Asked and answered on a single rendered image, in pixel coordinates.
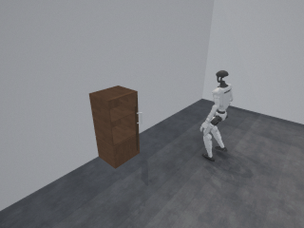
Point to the cupboard door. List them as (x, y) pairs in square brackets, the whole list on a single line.
[(136, 122)]

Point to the left robot forearm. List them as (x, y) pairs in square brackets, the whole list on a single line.
[(211, 114)]

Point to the left robot thigh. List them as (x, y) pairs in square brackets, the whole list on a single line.
[(213, 122)]

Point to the handle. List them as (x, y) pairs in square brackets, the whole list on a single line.
[(141, 117)]

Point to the left robot upper arm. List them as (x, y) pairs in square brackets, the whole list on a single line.
[(216, 93)]

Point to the right robot upper arm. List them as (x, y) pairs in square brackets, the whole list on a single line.
[(231, 93)]

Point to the left robot hand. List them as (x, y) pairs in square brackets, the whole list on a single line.
[(205, 125)]

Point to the right robot shin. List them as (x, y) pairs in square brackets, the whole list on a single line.
[(218, 138)]

